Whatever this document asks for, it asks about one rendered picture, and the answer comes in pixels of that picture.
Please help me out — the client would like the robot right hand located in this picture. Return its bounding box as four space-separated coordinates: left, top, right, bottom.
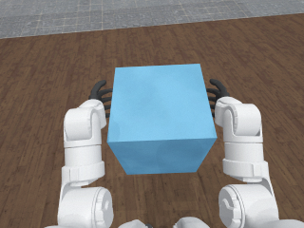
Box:
205 79 230 118

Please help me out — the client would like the robot left upper arm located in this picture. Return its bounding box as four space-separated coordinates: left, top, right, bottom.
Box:
45 186 114 228

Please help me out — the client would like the left robot forearm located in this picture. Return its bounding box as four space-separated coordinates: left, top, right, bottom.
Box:
57 99 106 225

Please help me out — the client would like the carton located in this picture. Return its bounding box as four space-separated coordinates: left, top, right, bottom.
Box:
106 64 218 175

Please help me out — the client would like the robot left hand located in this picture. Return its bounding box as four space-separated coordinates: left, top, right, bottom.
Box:
88 80 113 118

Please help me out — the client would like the right robot thigh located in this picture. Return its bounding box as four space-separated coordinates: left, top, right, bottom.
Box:
173 217 210 228

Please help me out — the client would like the right robot forearm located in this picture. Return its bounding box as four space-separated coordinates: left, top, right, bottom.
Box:
215 96 279 217

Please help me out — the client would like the robot right upper arm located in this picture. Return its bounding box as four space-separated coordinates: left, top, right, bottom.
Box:
218 184 304 228

